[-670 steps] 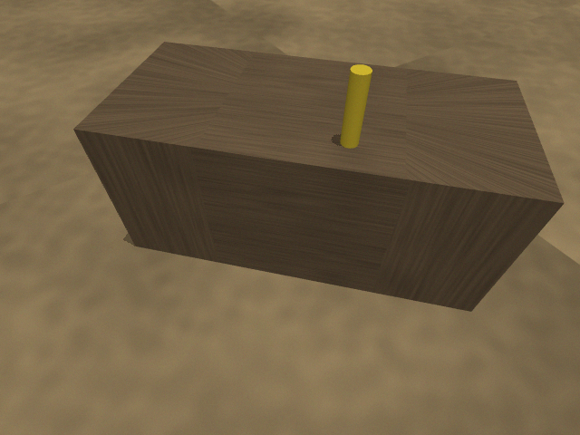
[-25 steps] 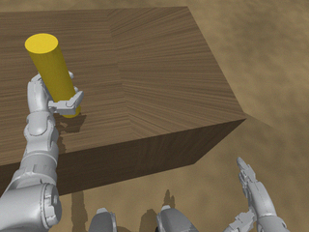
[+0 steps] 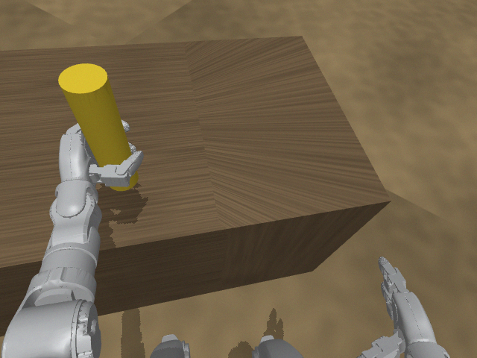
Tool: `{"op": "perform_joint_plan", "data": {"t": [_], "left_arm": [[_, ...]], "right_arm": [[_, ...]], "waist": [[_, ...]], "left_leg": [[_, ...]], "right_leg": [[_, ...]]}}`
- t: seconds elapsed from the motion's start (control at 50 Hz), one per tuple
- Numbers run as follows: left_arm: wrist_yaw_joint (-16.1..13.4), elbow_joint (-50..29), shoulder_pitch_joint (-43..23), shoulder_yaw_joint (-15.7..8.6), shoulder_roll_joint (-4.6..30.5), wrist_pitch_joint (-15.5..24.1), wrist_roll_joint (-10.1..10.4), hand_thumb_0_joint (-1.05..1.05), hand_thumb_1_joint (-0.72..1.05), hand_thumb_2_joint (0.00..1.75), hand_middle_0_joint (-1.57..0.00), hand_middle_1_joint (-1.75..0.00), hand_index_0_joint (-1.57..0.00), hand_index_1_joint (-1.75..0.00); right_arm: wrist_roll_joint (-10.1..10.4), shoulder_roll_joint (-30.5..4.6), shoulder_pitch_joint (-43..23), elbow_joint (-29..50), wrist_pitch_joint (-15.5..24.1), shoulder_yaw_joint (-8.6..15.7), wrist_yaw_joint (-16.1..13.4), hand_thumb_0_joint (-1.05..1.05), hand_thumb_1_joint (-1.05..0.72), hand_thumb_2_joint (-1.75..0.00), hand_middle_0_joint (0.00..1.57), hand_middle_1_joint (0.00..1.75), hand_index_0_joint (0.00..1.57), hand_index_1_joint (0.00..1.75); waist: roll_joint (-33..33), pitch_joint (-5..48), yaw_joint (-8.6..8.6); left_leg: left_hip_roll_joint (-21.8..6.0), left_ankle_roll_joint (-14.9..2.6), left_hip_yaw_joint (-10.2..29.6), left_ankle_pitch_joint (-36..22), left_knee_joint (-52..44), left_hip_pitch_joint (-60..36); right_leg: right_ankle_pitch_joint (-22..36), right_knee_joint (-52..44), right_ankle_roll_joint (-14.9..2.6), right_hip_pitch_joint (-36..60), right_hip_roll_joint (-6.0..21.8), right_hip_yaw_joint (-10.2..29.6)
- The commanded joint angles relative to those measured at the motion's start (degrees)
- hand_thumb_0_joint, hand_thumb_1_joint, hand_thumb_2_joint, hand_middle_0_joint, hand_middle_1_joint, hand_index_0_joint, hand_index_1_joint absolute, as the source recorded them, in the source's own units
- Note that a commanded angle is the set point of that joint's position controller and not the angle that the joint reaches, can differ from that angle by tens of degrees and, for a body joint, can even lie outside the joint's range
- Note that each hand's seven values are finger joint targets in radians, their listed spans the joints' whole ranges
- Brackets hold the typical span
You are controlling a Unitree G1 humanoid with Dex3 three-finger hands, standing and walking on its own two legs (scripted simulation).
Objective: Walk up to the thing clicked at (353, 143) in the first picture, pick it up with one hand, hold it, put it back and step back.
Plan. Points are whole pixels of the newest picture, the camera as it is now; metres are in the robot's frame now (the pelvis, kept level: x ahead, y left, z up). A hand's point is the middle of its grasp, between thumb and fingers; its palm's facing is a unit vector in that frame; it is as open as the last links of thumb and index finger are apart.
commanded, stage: lift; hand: left
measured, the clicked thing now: (107, 138) +0.45 +0.16 +0.09
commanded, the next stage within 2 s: hold in 0.94 s
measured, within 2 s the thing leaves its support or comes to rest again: neither
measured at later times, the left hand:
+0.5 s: hand (102, 166) +0.38 +0.15 +0.12, palm faces +0.09 -1.00 -0.01, open 7.9 cm
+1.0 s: hand (91, 184) +0.33 +0.15 +0.15, palm faces +0.11 -0.99 -0.01, open 7.9 cm
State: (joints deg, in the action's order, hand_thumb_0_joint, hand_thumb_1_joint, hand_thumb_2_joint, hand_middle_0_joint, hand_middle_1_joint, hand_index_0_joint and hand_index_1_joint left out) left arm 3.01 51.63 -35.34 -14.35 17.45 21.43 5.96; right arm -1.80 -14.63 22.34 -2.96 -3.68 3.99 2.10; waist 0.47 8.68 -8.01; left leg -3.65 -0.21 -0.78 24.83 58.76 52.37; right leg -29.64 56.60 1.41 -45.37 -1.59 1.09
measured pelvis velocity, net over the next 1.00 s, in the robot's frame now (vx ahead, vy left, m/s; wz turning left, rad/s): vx -0.01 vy -0.01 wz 0.02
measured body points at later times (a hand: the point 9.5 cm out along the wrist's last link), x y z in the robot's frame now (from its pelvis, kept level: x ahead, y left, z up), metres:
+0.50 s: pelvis +0.00 +0.00 +0.03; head +0.03 +0.00 +0.48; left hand +0.37 +0.21 +0.12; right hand +0.16 -0.27 -0.01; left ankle +0.03 +0.11 -0.67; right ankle -0.03 -0.14 -0.67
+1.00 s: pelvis -0.01 -0.01 +0.04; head -0.01 -0.02 +0.49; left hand +0.32 +0.21 +0.16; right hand +0.15 -0.27 -0.03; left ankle +0.03 +0.11 -0.67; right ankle -0.03 -0.14 -0.67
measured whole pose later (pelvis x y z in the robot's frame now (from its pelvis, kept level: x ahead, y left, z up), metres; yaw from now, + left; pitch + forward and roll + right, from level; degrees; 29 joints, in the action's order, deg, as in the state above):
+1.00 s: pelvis -0.01 -0.01 +0.04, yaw +1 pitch +4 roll +0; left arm 0.1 13.2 -10.9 -7.3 11.4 1.5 10.8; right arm 1.9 -12.8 18.0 -23.7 0.4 4.1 -3.9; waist 1.6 4.8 -1.3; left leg -1.9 0.5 -1.8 17.9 42.7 29.0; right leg -24.2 43.6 0.8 -23.6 0.1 1.5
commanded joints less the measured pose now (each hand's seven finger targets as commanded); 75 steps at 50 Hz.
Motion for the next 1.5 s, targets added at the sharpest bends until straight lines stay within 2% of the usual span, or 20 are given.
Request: {"op": "perform_joint_plan", "data": {"t": [0.0, 0.16, 0.22, 0.3, 0.42, 0.48, 0.9, 0.98, 1.04, 1.08, 1.12, 1.18, 1.2, 1.34, 1.36, 1.38, 1.4, 1.44, 1.46, 1.48], "left_arm": [[-0.6, -21.3, -24.5, -1.2, 10.9, 3.7, 1.4, 0.0, 0.44, 1.42, -1.43, -1.57, -1.46, -1.55], [-1.0, -29.8, -12.7, 2.2, 5.8, -2.3, 2.8, 0.0, 0.36, 1.39, -1.42, -1.56, -1.45, -1.55], [-1.4, -34.4, -12.1, 1.6, 5.9, -4.0, 3.6, 0.0, 0.36, 1.4, -1.42, -1.56, -1.46, -1.55], [-2.0, -37.4, -10.9, 4.3, 3.3, -6.4, 3.6, 0.0, 0.37, 1.42, -1.41, -1.56, -1.45, -1.55], [-2.6, -42.6, -6.2, 2.8, 4.4, -9.2, 4.6, 0.0, 0.35, 1.41, -1.42, -1.57, -1.45, -1.56], [-2.6, -45.5, -5.1, 4.6, 2.3, -10.3, 4.7, 0.0, 0.35, 1.42, -1.42, -1.57, -1.45, -1.56], [-2.8, -52.9, 2.1, 2.9, 2.3, -14.8, 5.7, 0.0, 0.34, 1.4, -1.41, -1.56, -1.44, -1.55], [-2.5, -54.1, 4.6, 4.7, 0.9, -15.6, 5.6, 0.0, 0.33, 1.39, -1.41, -1.56, -1.45, -1.54], [-2.5, -57.4, 2.8, 2.5, 3.4, -15.8, 5.9, 0.0, 0.35, 1.39, -1.4, -1.54, -1.43, -1.54], [-2.6, -60.6, 1.3, 2.9, 3.2, -16.1, 6.0, 0.0, 0.33, 1.38, -1.41, -1.54, -1.43, -1.54], [-2.6, -56.0, 6.1, 3.0, 2.2, -17.1, 5.8, 0.0, 0.34, 1.36, -1.4, -1.53, -1.43, -1.52], [-2.4, -60.3, 4.5, 2.0, 3.6, -17.3, 6.0, 0.0, 0.35, 1.38, -1.41, -1.54, -1.44, -1.54], [-2.2, -59.9, 5.6, 3.6, 2.5, -17.7, 5.8, 0.0, 0.35, 1.37, -1.4, -1.54, -1.43, -1.54], [-1.7, -62.9, 7.7, 3.5, 2.2, -19.1, 6.1, 0.0, 0.36, 1.37, -1.41, -1.53, -1.44, -1.53], [-1.9, -61.8, 8.3, 2.5, 2.7, -19.5, 6.1, 0.0, 0.36, 1.36, -1.41, -1.53, -1.43, -1.52], [-1.6, -65.9, 6.4, 4.0, 1.8, -19.3, 6.2, 0.0, 0.33, 1.35, -1.41, -1.53, -1.44, -1.53], [-1.8, -64.6, 6.5, 2.0, 3.5, -19.6, 6.2, 0.0, 0.34, 1.35, -1.4, -1.52, -1.42, -1.52], [-1.6, -66.3, 6.5, 3.2, 1.9, -19.9, 6.3, 0.0, 0.36, 1.35, -1.39, -1.51, -1.42, -1.51], [-1.8, -61.2, 10.6, 0.8, 3.3, -20.8, 6.4, 0.0, 0.33, 1.33, -1.4, -1.52, -1.43, -1.51], [-1.6, -67.1, 7.2, 3.0, 2.0, -20.5, 6.5, 0.0, 0.32, 1.34, -1.4, -1.53, -1.43, -1.52]], "right_arm": [[0.8, -8.6, -0.3, 9.6, 2.7, 5.6, -1.4, 0.0, 0.54, -0.05, 0.05, 0.05, 0.05, 0.05], [2.1, -8.4, 0.6, 5.3, 2.1, 6.6, -2.6, 0.0, 0.54, -0.05, 0.05, 0.05, 0.05, 0.05], [2.5, -8.3, -1.4, 4.5, 2.4, 6.8, -3.0, 0.0, 0.54, -0.05, 0.05, 0.05, 0.05, 0.05], [2.9, -7.0, -1.7, 2.5, 2.6, 5.3, -3.8, 0.0, 0.55, -0.05, 0.05, 0.05, 0.05, 0.05], [3.3, -8.4, -1.4, -1.2, 3.1, 6.9, -5.0, 0.0, 0.54, -0.05, 0.05, 0.05, 0.05, 0.05], [3.5, -6.2, -2.1, -1.7, 3.7, 4.5, -4.9, 0.0, 0.54, -0.05, 0.05, 0.05, 0.05, 0.05], [3.9, -6.1, -9.3, -11.2, 7.2, 3.7, -6.8, 0.0, 0.55, -0.05, 0.05, 0.05, 0.05, 0.05], [3.9, -5.4, -10.1, -11.2, 7.9, 2.9, -7.0, 0.0, 0.55, -0.05, 0.05, 0.05, 0.05, 0.05], [4.0, -6.5, -10.1, -12.8, 8.2, 3.7, -7.1, 0.0, 0.54, -0.05, 0.05, 0.05, 0.05, 0.05], [4.1, -4.2, -10.4, -14.2, 8.5, 2.1, -7.0, 0.0, 0.54, -0.05, 0.05, 0.05, 0.05, 0.05], [3.9, -6.3, -10.4, -15.2, 8.8, 4.0, -7.2, 0.0, 0.54, -0.05, 0.05, 0.05, 0.05, 0.05], [4.2, -5.4, -11.1, -14.9, 9.1, 3.0, -7.2, 0.0, 0.54, -0.05, 0.05, 0.05, 0.05, 0.05], [4.2, -3.7, -10.9, -16.3, 8.9, 2.0, -7.1, 0.0, 0.54, -0.05, 0.05, 0.05, 0.05, 0.05], [4.2, -3.6, -12.0, -17.6, 9.9, 1.5, -7.0, 0.0, 0.54, -0.05, 0.05, 0.05, 0.05, 0.05], [4.0, -5.8, -11.8, -17.2, 10.2, 3.0, -7.1, 0.0, 0.54, -0.05, 0.05, 0.05, 0.05, 0.05], [4.2, -3.9, -12.4, -18.3, 10.4, 1.9, -7.0, 0.0, 0.54, -0.05, 0.05, 0.05, 0.05, 0.05], [4.1, -5.6, -12.1, -18.5, 10.4, 3.3, -7.2, 0.0, 0.54, -0.05, 0.05, 0.05, 0.05, 0.05], [4.1, -4.3, -13.1, -17.8, 10.8, 2.4, -6.9, 0.0, 0.54, -0.05, 0.05, 0.05, 0.05, 0.05], [4.0, -5.8, -12.5, -18.6, 10.9, 3.2, -7.2, 0.0, 0.53, -0.05, 0.05, 0.05, 0.05, 0.05], [4.2, -4.8, -12.3, -19.3, 11.0, 3.1, -7.0, 0.0, 0.53, -0.05, 0.05, 0.05, 0.05, 0.05]], "waist": [[6.3, 27.2, 1.64], [3.0, 22.4, 2.81], [1.9, 20.5, 3.83], [1.2, 16.8, 3.82], [0.1, 16.0, 5.02], [0.1, 15.9, 5.01], [-0.2, 8.3, 6.74], [-2.0, 8.6, 6.22], [0.2, 9.3, 6.73], [0.8, 8.7, 7.04], [-1.4, 6.2, 6.32], [-0.7, 8.8, 6.88], [0.0, 8.0, 6.86], [1.3, 8.3, 7.2], [-0.3, 7.9, 6.75], [1.3, 8.0, 7.19], [1.2, 7.9, 6.91], [1.1, 7.5, 7.13], [-0.7, 6.5, 7.14], [1.0, 7.0, 7.0]], "left_leg": [[0.7, -0.71, 2.0, -24.9, -6.5, -29.2], [1.2, -1.03, 0.6, -23.8, -9.6, -29.9], [1.4, -0.94, 0.3, -21.4, -11.4, -29.8], [1.6, -0.84, 0.1, -20.1, -13.3, -30.2], [1.8, -0.8, -0.3, -20.1, -15.0, -32.3], [1.9, -0.82, -0.6, -20.4, -15.6, -33.1], [2.3, -0.34, -1.0, -12.4, -21.7, -35.3], [2.4, -0.76, -1.2, -14.9, -21.5, -36.4], [2.5, -0.48, -1.0, -14.6, -22.3, -37.5], [2.6, -0.51, -1.2, -14.1, -22.5, -37.5], [2.6, -0.7, -1.2, -13.5, -22.9, -36.9], [2.6, -0.7, -1.1, -14.6, -23.2, -38.5], [2.8, -0.77, -1.4, -15.6, -23.0, -38.4], [2.6, -0.65, -1.0, -19.9, -23.5, -40.6], [2.4, -0.67, -0.8, -20.0, -23.7, -40.5], [2.4, -0.51, -0.7, -19.9, -24.0, -40.9], [2.4, -0.51, -0.8, -19.7, -24.1, -41.2], [2.4, -0.41, -0.6, -19.6, -24.6, -41.3], [2.4, -0.64, -0.6, -19.3, -24.8, -41.2], [2.4, -0.5, -0.6, -20.2, -24.8, -41.8]], "right_leg": [[26.5, -6.9, -1.28, 6.5, -1.0, -2.6], [28.2, -10.3, -0.73, 11.2, -0.7, -1.8], [25.9, -11.8, -0.74, 12.6, -0.4, -1.6], [24.7, -13.0, -0.77, 13.3, -0.2, -1.5], [24.6, -14.8, -0.69, 16.3, 0.2, -1.5], [25.1, -15.4, -0.66, 16.9, 0.3, -1.3], [17.0, -20.9, -0.95, 19.4, 0.9, -1.6], [19.7, -21.7, -0.49, 21.0, 1.0, -1.3], [19.1, -21.8, -0.77, 21.3, 1.2, -1.5], [18.5, -22.5, -0.76, 21.5, 1.3, -1.5], [18.1, -23.0, -0.47, 21.4, 1.2, -1.6], [19.1, -23.4, -0.62, 22.8, 1.3, -1.6], [20.2, -23.5, -0.5, 22.8, 1.5, -1.4], [23.9, -23.6, -0.53, 24.5, 1.3, -1.9], [23.9, -23.6, -0.49, 24.4, 1.1, -2.0], [23.6, -23.7, -0.7, 24.6, 1.1, -2.1], [23.4, -24.0, -0.64, 24.3, 1.2, -2.1], [23.1, -24.5, -0.74, 25.2, 1.1, -2.3], [22.9, -24.8, -0.49, 25.4, 1.1, -2.3], [23.8, -24.6, -0.68, 25.3, 1.1, -2.4]]}}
